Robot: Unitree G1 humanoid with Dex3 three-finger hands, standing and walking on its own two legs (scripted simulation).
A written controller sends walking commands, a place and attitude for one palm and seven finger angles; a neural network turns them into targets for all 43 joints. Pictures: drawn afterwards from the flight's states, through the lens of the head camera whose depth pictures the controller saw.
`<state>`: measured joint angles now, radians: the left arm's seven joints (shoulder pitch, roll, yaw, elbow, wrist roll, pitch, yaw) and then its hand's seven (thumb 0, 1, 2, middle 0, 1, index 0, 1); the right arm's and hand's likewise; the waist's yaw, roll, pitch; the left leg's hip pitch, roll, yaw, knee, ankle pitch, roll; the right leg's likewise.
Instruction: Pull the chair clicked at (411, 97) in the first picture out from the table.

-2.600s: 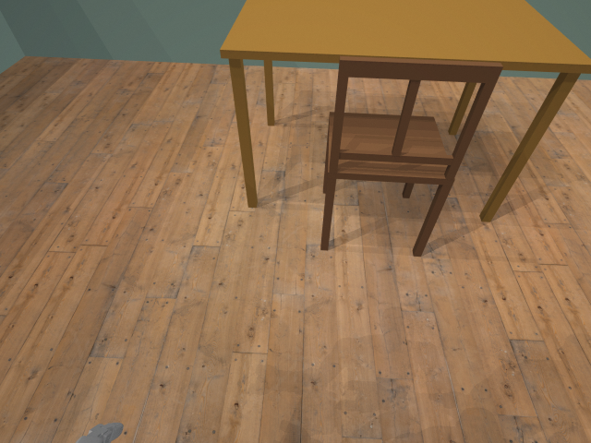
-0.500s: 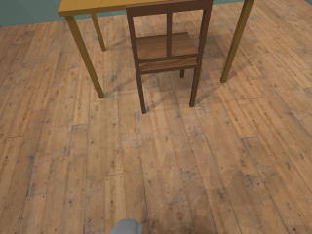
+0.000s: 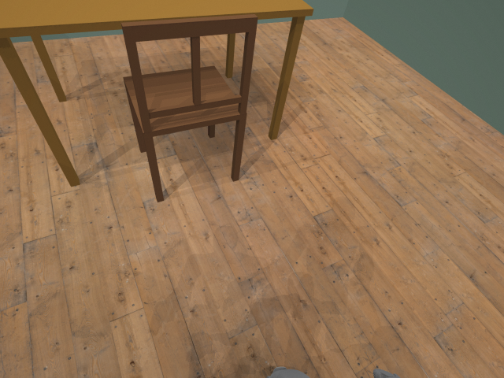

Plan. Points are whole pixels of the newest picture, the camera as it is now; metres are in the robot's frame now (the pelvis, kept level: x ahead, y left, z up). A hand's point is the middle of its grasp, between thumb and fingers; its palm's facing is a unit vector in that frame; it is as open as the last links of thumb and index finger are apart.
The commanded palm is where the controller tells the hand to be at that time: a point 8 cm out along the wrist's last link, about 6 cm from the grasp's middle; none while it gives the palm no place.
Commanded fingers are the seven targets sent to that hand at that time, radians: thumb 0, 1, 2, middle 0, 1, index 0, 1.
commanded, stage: walk to a spot facing it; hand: left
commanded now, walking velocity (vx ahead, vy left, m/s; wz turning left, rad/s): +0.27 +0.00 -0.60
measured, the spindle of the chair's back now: (196, 72) +1.05 +0.28 -0.12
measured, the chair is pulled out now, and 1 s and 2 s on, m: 0.00 0.00 0.00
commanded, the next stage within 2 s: turn to face it in 1.42 s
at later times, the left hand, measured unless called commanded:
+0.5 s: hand (233, 294) +0.30 +0.05 -0.17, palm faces -0.43 -0.89 -0.16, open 7.4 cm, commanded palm none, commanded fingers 0.00 0.90 0.90 -0.20 -0.30 -0.20 -0.30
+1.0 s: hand (222, 282) +0.34 +0.08 -0.20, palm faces -0.34 -0.93 -0.16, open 7.3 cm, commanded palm none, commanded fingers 0.00 0.90 0.90 -0.20 -0.30 -0.20 -0.30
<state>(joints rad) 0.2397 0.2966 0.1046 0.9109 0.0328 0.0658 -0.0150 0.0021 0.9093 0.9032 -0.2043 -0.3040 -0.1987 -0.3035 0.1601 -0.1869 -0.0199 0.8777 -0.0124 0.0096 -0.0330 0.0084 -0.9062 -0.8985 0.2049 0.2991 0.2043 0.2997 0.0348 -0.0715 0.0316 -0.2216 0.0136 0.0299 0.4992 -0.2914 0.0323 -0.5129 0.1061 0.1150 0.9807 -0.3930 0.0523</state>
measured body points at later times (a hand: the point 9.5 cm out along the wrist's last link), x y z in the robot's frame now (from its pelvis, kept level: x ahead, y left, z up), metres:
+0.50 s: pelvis +0.10 -0.06 -0.02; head +0.14 -0.07 +0.43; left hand +0.33 +0.10 -0.15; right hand -0.12 -0.22 -0.14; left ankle -0.01 +0.10 -0.74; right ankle +0.13 -0.18 -0.74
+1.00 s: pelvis +0.31 -0.11 -0.02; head +0.32 -0.08 +0.43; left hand +0.36 +0.13 -0.19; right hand +0.32 -0.37 -0.13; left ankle +0.42 -0.07 -0.74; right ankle +0.14 -0.18 -0.72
